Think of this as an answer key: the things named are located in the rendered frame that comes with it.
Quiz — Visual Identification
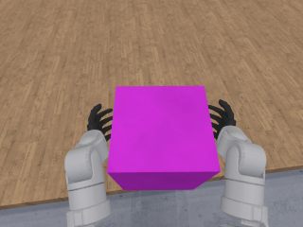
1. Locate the carton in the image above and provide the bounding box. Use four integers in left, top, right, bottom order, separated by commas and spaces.
107, 85, 221, 191

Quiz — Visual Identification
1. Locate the right robot forearm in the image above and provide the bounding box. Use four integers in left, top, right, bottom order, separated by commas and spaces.
216, 125, 269, 227

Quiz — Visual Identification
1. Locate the left robot hand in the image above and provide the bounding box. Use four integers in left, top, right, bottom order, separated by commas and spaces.
87, 103, 113, 142

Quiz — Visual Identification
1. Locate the right robot hand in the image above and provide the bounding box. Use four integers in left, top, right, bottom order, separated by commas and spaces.
207, 99, 237, 141

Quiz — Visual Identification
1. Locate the left robot forearm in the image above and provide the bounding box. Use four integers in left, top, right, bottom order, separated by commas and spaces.
64, 130, 112, 227

